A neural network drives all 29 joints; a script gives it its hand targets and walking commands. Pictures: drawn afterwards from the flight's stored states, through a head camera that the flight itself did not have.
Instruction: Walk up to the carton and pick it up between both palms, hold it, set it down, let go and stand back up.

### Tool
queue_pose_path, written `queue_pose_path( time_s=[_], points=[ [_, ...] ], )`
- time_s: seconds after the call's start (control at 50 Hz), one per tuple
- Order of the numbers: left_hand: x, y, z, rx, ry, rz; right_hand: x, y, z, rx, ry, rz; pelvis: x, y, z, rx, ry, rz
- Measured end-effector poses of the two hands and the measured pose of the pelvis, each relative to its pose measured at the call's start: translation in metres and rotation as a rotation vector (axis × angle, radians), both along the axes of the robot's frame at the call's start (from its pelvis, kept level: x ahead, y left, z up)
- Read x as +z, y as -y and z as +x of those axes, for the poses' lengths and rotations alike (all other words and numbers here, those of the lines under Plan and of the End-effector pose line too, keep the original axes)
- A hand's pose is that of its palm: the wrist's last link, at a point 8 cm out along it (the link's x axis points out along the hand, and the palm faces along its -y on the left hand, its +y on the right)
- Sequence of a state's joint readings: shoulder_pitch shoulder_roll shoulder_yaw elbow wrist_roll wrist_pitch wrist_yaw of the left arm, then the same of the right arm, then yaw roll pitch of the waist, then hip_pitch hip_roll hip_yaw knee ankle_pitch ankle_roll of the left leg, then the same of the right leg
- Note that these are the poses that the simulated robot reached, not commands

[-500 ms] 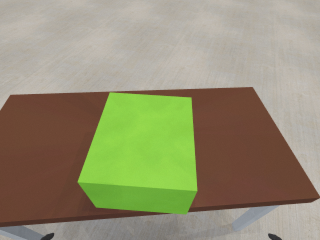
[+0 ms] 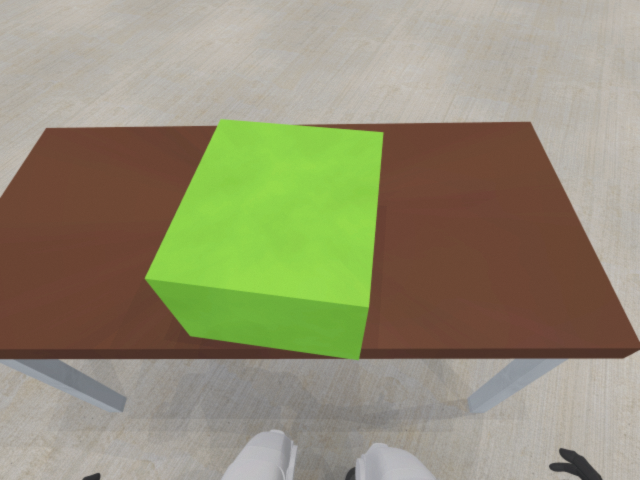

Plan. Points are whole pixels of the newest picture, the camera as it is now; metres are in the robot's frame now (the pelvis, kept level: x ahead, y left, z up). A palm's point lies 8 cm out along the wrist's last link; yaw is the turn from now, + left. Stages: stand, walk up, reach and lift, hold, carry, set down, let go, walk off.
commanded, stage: walk up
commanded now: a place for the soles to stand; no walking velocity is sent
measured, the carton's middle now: (286, 234) +0.46 +0.07 -0.03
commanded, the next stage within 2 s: none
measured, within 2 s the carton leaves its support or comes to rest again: neither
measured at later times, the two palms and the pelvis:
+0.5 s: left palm out of the picture +0.06 +0.33 -0.09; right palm out of the picture +0.08 -0.29 -0.09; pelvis -0.01 +0.03 +0.01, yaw +4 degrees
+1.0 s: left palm out of the picture +0.11 +0.35 -0.09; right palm out of the picture +0.13 -0.26 -0.07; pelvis +0.03 +0.05 +0.03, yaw +2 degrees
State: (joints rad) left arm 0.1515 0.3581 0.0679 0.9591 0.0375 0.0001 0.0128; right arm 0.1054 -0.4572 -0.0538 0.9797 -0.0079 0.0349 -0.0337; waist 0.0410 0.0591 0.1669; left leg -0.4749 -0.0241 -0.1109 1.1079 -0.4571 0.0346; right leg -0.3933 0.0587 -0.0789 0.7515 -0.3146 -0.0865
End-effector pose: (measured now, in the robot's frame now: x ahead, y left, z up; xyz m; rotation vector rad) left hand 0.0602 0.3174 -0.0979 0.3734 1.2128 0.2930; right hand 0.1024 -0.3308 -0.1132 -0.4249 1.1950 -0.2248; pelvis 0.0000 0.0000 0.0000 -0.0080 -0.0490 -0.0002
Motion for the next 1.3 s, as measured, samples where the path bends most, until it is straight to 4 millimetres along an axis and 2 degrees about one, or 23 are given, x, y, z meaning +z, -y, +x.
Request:
queue_pose_path(
  time_s=[0.1,0.18,0.28,0.44,0.6,0.7,0.82,0.96,1.06,1.18,1.3],
  points=[
    [0.001,-0.005,-0.009,0.014,0.044,-0.005,0.0,-0.006,-0.021,0.01,-0.043,0.009,0.0,-0.005,-0.005,0.038,-0.008,-0.008],
    [0.0,-0.014,-0.014,0.023,0.05,-0.022,0.005,-0.019,-0.033,0.015,-0.039,0.02,0.004,-0.01,-0.008,0.043,0.012,0.037],
    [0.006,-0.017,-0.009,0.034,0.083,-0.042,0.013,-0.026,-0.044,0.021,-0.031,0.024,0.01,-0.013,-0.003,0.077,0.012,0.019],
    [0.006,-0.017,0.003,0.004,0.126,-0.06,0.021,-0.029,-0.023,0.038,0.046,0.012,0.01,-0.018,-0.008,0.071,0.025,0.005],
    [0.005,-0.021,0.008,-0.005,0.09,-0.103,0.028,-0.044,-0.032,0.031,0.012,0.018,0.018,-0.033,-0.002,0.059,0.013,0.0],
    [0.004,-0.028,0.012,0.01,0.059,-0.11,0.032,-0.054,-0.028,0.03,-0.02,0.019,0.023,-0.038,0.008,0.06,-0.001,-0.006],
    [0.005,-0.034,0.023,0.014,0.03,-0.111,0.036,-0.064,-0.008,0.03,-0.004,0.025,0.027,-0.045,0.018,0.052,-0.015,-0.008],
    [0.008,-0.036,0.046,0.001,0.066,-0.112,0.044,-0.072,0.025,0.041,0.069,0.024,0.029,-0.049,0.025,0.04,-0.013,-0.005],
    [0.011,-0.034,0.056,-0.011,0.083,-0.115,0.046,-0.076,0.039,0.043,0.106,0.032,0.03,-0.051,0.028,0.038,-0.006,-0.007],
    [0.014,-0.032,0.057,-0.011,0.086,-0.112,0.046,-0.078,0.041,0.041,0.114,0.046,0.032,-0.05,0.027,0.036,-0.001,-0.005],
    [0.016,-0.028,0.05,-0.009,0.068,-0.109,0.043,-0.076,0.031,0.032,0.096,0.058,0.034,-0.046,0.025,0.033,0.004,0.001]
  ],
)
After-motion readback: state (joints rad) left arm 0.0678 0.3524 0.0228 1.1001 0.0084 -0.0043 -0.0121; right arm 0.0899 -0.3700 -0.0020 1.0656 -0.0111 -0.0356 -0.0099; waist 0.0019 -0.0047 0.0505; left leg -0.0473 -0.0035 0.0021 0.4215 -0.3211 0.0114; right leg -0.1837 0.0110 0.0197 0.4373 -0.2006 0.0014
